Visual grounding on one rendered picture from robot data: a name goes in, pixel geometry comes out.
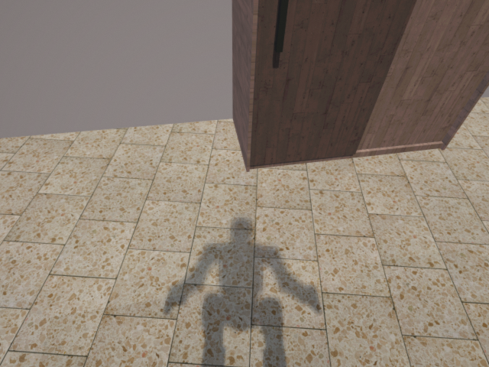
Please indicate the wardrobe door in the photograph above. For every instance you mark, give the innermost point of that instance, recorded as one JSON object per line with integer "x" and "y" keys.
{"x": 314, "y": 99}
{"x": 441, "y": 59}

